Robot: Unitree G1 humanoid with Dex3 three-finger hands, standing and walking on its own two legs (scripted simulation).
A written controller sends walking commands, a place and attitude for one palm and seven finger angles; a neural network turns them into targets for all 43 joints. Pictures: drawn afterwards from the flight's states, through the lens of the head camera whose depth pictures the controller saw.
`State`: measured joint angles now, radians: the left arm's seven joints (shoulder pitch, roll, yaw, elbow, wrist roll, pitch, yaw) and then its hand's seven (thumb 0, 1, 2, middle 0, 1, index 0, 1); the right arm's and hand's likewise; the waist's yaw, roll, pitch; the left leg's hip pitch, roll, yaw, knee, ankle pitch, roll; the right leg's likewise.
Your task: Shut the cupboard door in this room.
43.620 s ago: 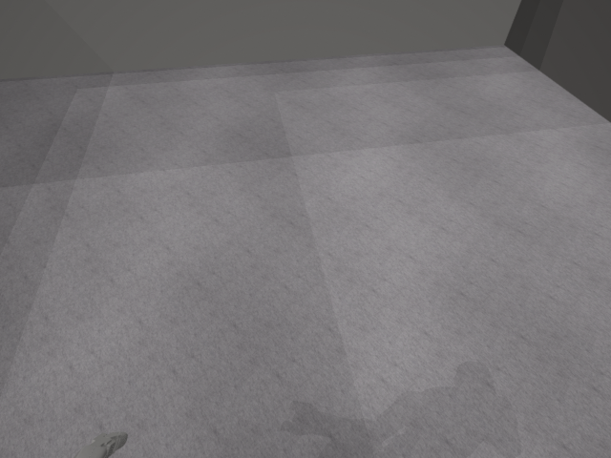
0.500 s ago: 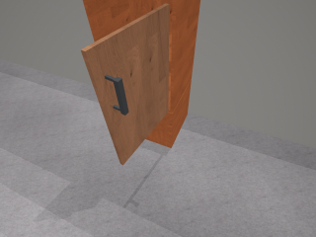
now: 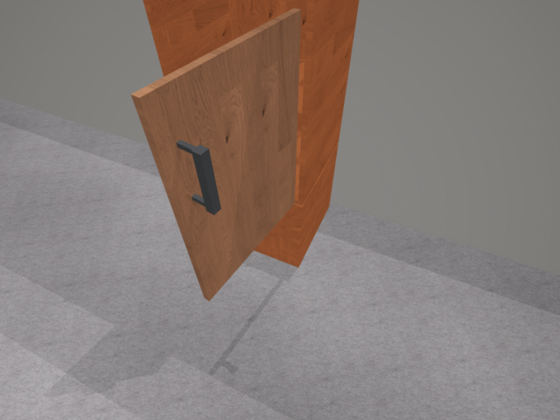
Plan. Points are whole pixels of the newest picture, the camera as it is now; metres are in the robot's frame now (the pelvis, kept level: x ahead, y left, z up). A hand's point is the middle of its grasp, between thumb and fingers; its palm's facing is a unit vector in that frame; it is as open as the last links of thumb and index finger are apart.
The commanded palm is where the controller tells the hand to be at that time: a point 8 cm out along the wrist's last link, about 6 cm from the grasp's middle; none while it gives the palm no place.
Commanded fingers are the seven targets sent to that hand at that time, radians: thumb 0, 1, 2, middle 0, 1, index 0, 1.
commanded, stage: shuffle to correct the standing spot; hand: left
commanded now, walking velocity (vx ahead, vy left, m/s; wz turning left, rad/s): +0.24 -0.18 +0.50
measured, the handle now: (199, 178) +0.49 +0.17 +0.07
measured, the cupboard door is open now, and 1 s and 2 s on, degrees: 81 81 81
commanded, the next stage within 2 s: none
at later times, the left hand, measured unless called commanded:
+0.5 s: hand out of the picture +0.03 +0.16 -0.20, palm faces +0.22 -0.97 -0.12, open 7.4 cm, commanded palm none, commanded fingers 0.00 0.90 0.90 -0.20 -0.30 -0.20 -0.30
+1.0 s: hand (210, 357) +0.26 +0.15 -0.16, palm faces +0.45 -0.86 -0.24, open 7.4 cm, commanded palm none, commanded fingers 0.00 0.90 0.90 -0.20 -0.30 -0.20 -0.30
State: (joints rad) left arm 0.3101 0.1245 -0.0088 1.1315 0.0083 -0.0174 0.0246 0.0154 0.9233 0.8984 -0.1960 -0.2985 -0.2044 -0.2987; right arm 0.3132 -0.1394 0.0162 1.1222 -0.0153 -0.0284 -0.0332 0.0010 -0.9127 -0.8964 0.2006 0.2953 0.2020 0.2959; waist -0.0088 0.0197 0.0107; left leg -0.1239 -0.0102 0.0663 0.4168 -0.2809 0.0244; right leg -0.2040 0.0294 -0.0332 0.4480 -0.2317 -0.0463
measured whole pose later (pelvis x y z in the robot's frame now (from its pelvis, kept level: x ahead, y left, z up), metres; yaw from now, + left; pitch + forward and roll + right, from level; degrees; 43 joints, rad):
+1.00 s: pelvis +0.28 -0.05 -0.01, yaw +28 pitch +1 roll +1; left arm 0.23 0.16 0.03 0.90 0.03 -0.03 0.01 0.00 0.91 0.90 -0.20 -0.30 -0.20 -0.30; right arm 0.24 -0.25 -0.10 0.96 -0.03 0.03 0.01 0.01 -0.91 -0.90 0.20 0.30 0.20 0.30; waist -0.02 0.03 0.05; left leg -0.52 0.01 0.03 1.28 -0.48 0.01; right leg -0.30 -0.06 -0.17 0.55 -0.27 -0.04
